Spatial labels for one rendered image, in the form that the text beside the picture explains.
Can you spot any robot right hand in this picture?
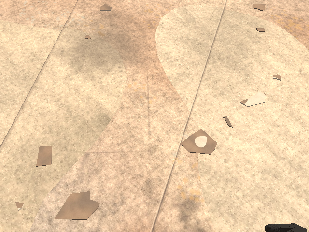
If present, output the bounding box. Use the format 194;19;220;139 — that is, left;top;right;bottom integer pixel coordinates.
265;222;307;232

